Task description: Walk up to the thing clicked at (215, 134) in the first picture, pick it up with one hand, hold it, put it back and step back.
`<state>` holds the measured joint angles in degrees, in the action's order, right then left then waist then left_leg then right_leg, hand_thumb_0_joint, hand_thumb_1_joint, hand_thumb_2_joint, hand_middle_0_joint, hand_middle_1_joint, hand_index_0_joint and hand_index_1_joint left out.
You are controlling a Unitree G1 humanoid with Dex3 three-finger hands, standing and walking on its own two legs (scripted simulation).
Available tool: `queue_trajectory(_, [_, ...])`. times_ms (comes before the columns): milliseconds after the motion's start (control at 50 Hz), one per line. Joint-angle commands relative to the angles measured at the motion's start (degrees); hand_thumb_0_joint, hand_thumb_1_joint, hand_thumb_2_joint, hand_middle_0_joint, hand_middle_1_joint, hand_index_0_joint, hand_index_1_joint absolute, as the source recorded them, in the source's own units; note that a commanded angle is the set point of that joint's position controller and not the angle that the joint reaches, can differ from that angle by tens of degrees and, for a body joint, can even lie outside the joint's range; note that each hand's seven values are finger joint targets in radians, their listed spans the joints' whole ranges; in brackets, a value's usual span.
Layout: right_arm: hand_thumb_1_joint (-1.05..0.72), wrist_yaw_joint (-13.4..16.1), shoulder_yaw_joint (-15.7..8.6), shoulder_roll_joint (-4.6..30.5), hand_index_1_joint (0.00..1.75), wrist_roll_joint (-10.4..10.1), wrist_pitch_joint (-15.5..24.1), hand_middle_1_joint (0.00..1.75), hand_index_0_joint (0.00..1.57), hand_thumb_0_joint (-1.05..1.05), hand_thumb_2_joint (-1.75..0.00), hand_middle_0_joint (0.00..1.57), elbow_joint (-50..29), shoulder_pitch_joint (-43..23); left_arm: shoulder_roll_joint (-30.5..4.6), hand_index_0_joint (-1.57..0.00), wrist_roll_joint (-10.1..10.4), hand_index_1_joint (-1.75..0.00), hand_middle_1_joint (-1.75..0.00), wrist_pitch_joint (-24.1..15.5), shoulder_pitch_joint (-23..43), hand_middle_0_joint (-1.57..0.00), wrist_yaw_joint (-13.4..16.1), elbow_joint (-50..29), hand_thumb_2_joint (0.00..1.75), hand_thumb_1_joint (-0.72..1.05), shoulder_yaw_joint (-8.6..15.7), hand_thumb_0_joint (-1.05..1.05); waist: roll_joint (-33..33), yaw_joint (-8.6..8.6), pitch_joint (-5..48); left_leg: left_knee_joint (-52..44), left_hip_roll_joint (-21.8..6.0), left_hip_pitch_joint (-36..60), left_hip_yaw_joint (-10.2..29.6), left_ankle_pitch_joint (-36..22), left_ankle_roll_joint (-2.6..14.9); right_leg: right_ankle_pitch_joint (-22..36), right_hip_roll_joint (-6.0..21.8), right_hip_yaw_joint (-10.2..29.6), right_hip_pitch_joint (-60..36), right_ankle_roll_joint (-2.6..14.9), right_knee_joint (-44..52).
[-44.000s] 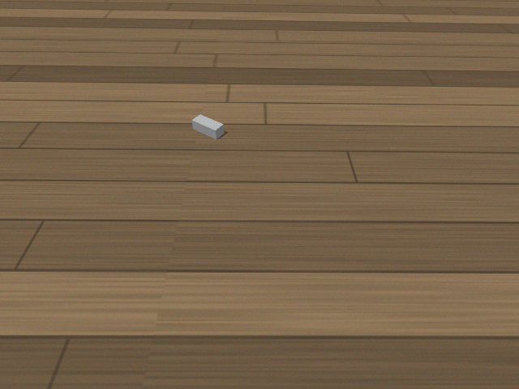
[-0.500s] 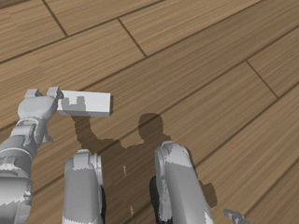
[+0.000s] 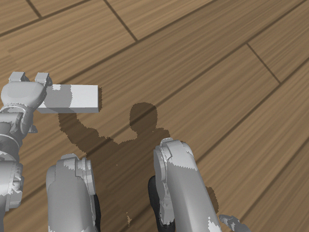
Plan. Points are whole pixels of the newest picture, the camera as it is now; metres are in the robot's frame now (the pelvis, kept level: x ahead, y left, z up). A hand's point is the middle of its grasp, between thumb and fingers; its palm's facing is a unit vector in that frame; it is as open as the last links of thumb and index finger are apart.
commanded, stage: rise first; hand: left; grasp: from above
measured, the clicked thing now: (69, 99) +0.54 +0.18 -0.32
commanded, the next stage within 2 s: none
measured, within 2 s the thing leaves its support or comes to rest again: neither
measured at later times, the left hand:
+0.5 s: hand (38, 103) +0.48 +0.23 -0.18, palm faces -0.46 +0.02 -0.89, open 14.0 cm
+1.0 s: hand (41, 100) +0.49 +0.23 -0.19, palm faces -0.45 +0.03 -0.89, open 14.0 cm
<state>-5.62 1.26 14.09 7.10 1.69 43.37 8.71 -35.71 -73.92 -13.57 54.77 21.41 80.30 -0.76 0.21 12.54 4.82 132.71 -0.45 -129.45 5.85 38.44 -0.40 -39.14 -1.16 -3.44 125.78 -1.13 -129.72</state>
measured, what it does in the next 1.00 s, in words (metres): stands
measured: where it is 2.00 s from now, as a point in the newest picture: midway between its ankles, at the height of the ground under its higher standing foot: (129, 224)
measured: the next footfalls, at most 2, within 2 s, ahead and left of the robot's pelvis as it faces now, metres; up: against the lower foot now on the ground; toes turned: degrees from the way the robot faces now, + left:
none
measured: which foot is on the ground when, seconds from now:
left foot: down 0.00-1.00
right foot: down 0.00-1.00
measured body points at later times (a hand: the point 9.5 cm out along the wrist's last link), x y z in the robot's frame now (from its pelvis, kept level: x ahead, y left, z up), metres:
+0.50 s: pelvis +0.00 +0.00 -0.01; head +0.25 +0.05 +0.36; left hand +0.50 +0.23 -0.13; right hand +0.03 -0.28 -0.12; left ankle +0.08 +0.13 -0.32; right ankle +0.10 -0.12 -0.32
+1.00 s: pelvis +0.00 +0.00 -0.02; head +0.25 +0.06 +0.35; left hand +0.51 +0.23 -0.14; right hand +0.02 -0.27 -0.12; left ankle +0.08 +0.13 -0.32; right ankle +0.10 -0.12 -0.32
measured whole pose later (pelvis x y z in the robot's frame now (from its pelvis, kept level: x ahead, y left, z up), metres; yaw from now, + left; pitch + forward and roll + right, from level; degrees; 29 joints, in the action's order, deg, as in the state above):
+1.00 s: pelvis +0.00 +0.00 -0.02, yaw -3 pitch +34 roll -8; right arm -6.9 5.4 15.5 8.5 2.0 41.8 10.1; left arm -40.8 -74.3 -12.4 59.3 22.2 84.2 -0.7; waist -0.5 16.5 1.5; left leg 138.1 -0.7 -133.2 8.2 39.2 -0.5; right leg -38.9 -2.0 -5.3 128.8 -1.4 -133.3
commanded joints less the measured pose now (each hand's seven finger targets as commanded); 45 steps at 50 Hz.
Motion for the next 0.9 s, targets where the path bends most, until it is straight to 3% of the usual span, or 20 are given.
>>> queue_trajectory(0, [-0.91,0.23,-3.91,13.18,0.3,0.25,0.12,0.3,0.2,0.0,-0.9,0.2,-0.92,12.81,-13.6,-0.07,0.06,-0.99,-1.01,-0.53,19.39,-0.05,3.13,-8.86,1.0,-0.52,2.87,0.0,11.56,1.1,40.7,-12.01,1.46,28.28,-4.6,-10.07,2.73,13.57,-1.42,-3.65,-21.31,2.79,14.28])
queue_trajectory(40, [-0.91,0.15,-3.81,13.19,0.3,0.47,0.1,0.3,0.2,0.0,-0.9,0.2,-1.1,12.43,-12.36,-0.07,0.7,-1.0,-1.02,-0.21,19.88,-0.05,3.28,-8.11,0.98,-0.51,2.23,0.0,11.56,1.75,39.95,-11.58,1.25,27.9,-4.58,-9.65,2.84,13.45,-1.47,-3.55,-20.78,2.63,14.52])
queue_trajectory(140, [-0.91,0.12,-3.62,13.63,0.3,0.72,-0.02,0.3,0.2,0.0,-0.9,0.2,-0.54,13.12,-12.98,-0.07,0.5,-0.99,-1.01,0.49,21.13,-0.05,3.75,-8.17,1.0,-0.52,2.29,0.0,14.04,1.85,40.43,-11.25,0.95,29.34,-4.1,-10.42,2.43,13.93,-1.69,-4.14,-19.65,3.04,13.27])
queue_trajectory(220, [-0.91,-0.09,-3.22,13.75,0.3,0.63,-0.13,0.3,0.2,0.0,-0.9,0.2,-0.8,12.76,-12.43,-0.07,0.41,-0.99,-1.01,0.96,20.53,-0.05,3.7,-6.14,0.99,-0.52,1.77,0.0,14.36,2.43,37.59,-11.32,0.88,28.18,-3.63,-9.78,2.39,13.5,-1.79,-4.67,-17.85,3.22,12.67])
queue_trajectory(300, [-0.91,-0.11,-2.84,14.37,0.3,0.59,-0.15,0.3,0.2,0.0,-0.9,0.2,-0.81,13.07,-14.39,-0.07,0.49,-0.99,-1.02,0.98,21.24,-0.05,3.52,-5.24,0.98,-0.51,2.36,0.0,13.54,2.62,37.32,-10.88,0.97,26.65,-3.59,-9.35,2.58,13.3,-1.83,-4.73,-18.11,3.07,12.39])
queue_trajectory(420, [-0.91,-0.27,-2.02,14.51,0.3,0.77,0.05,0.3,0.2,0.0,-0.9,0.2,-1.2,12.56,-13.6,-0.07,0.49,-1.01,-1.03,1.04,21.35,-0.05,3.42,-3.58,0.98,-0.5,1.33,0.0,13.42,3.37,35.65,-10.0,0.93,25.26,-3.59,-8.22,2.68,12.7,-2.15,-5.03,-17.84,3.09,12.21])
queue_trajectory(460, [-0.91,-0.31,-1.75,14.74,0.3,0.86,0.08,0.3,0.2,0.0,-0.9,0.2,-1.08,13.0,-15.39,-0.08,0.47,-1.0,-1.03,0.91,22.99,-0.05,3.5,-4.75,0.97,-0.5,2.22,0.0,14.11,3.57,37.17,-9.38,0.99,25.14,-3.76,-9.13,2.71,13.62,-2.0,-4.8,-18.87,2.88,11.91])
queue_trajectory(500, [-0.91,-0.36,-1.69,14.79,0.3,0.95,0.19,0.3,0.2,0.0,-0.9,0.2,-1.16,13.26,-14.85,-0.04,0.65,-0.99,-0.97,0.9,22.58,-0.06,3.43,-4.72,1.05,-0.58,2.05,0.0,14.29,3.64,37.4,-9.29,0.92,25.86,-3.53,-9.31,2.58,13.61,-1.95,-5.06,-18.29,2.92,11.56])
queue_trajectory(600, [-0.91,-0.51,-1.32,15.18,0.3,1.06,0.43,0.3,0.2,0.0,-0.9,0.2,-1.56,13.12,-15.34,-0.07,0.36,-1.01,-1.03,0.8,23.64,-0.05,3.5,-4.3,0.98,-0.5,1.81,0.0,14.96,4.73,35.6,-9.29,0.86,25.13,-3.03,-7.22,2.53,11.64,-2.15,-5.64,-16.3,3.15,11.33])
queue_trajectory(660, [-0.91,-0.55,-1.24,15.29,0.3,1.12,0.44,0.3,0.2,0.0,-0.9,0.2,-1.6,13.38,-15.4,-0.07,0.3,-1.01,-1.03,0.76,23.97,-0.05,3.45,-5.57,0.99,-0.51,1.77,0.0,16.42,4.44,36.63,-9.43,0.8,26.4,-2.98,-7.72,2.22,11.91,-2.09,-5.79,-16.11,3.27,10.98])
queue_trajectory(720, [-0.91,-0.66,-0.85,15.51,0.3,1.12,0.63,0.3,0.2,0.0,-0.9,0.2,-1.61,13.79,-15.33,-0.07,0.43,-1.01,-1.03,0.86,24.22,-0.05,3.31,-4.75,0.99,-0.51,1.39,0.0,14.78,5.55,35.56,-8.4,0.81,24.62,-2.9,-8.04,2.61,12.69,-2.13,-5.83,-16.74,2.97,11.08])
queue_trajectory(800, [-0.91,-0.59,-0.69,15.7,0.3,0.96,0.64,0.3,0.2,0.0,-0.9,0.2,-1.65,13.84,-16.99,-0.07,0.71,-1.01,-1.03,0.96,24.27,-0.05,3.32,-5.31,0.99,-0.52,2.16,0.0,15.93,4.38,36.29,-8.66,0.82,24.94,-2.92,-8.09,2.38,12.46,-2.15,-5.87,-16.65,3.16,10.72])
queue_trajectory(880, [-0.91,-0.69,-0.26,15.43,0.3,1.06,0.63,0.3,0.2,0.0,-0.9,0.2,-1.91,13.33,-15.64,-0.07,0.15,-1.01,-1.03,1.1,23.06,-0.05,3.02,-3.38,0.99,-0.51,0.96,0.0,16.24,5.21,35.11,-8.35,0.75,25.42,-2.56,-8.58,2.13,12.89,-2.41,-6.33,-15.71,3.3,9.99])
